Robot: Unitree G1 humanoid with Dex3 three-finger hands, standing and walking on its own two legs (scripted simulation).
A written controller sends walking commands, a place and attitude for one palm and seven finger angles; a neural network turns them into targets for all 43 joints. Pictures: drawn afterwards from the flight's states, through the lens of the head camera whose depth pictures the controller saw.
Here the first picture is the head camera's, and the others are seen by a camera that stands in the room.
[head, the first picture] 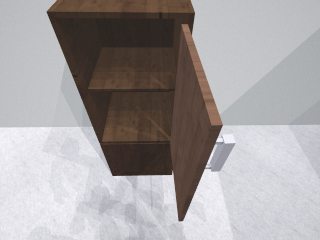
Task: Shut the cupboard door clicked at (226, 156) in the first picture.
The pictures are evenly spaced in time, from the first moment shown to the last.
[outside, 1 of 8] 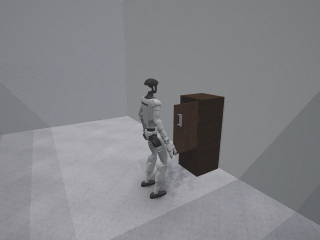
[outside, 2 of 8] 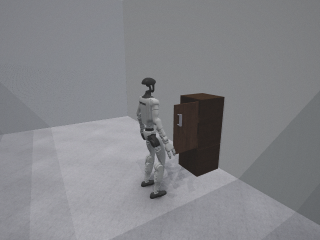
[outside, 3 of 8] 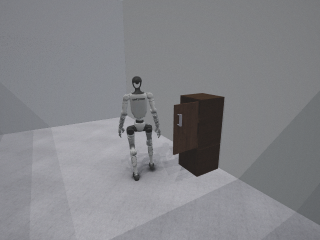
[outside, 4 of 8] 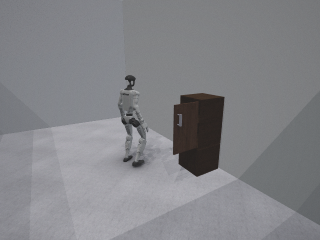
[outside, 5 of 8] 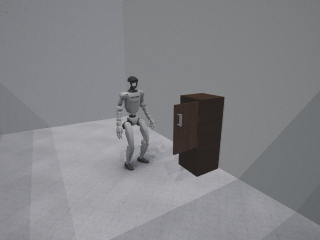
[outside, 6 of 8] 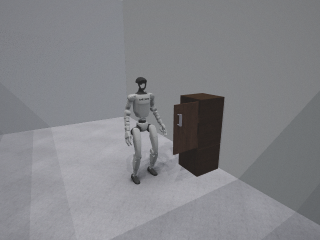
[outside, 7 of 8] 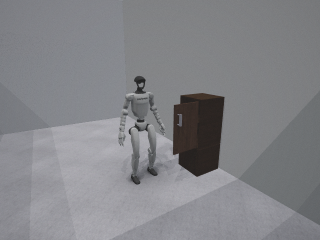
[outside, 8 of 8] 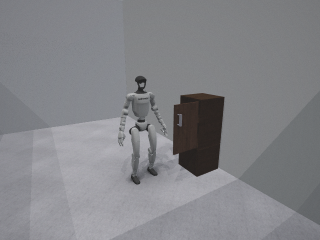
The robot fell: no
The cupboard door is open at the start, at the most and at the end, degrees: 92 92 92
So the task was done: no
